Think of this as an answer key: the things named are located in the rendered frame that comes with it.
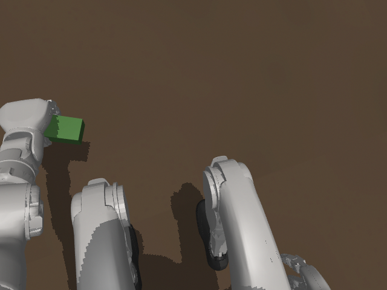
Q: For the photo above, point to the left robot arm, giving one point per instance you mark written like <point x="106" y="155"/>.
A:
<point x="21" y="207"/>

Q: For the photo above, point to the right robot foot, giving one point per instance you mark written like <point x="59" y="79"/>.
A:
<point x="216" y="263"/>

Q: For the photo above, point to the right robot hand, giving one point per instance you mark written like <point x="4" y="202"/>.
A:
<point x="310" y="279"/>

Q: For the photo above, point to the left robot foot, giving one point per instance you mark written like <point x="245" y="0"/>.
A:
<point x="135" y="253"/>

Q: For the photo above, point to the left robot hand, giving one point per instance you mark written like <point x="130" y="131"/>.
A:
<point x="32" y="113"/>

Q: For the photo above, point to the small box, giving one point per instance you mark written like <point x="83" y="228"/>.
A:
<point x="65" y="130"/>

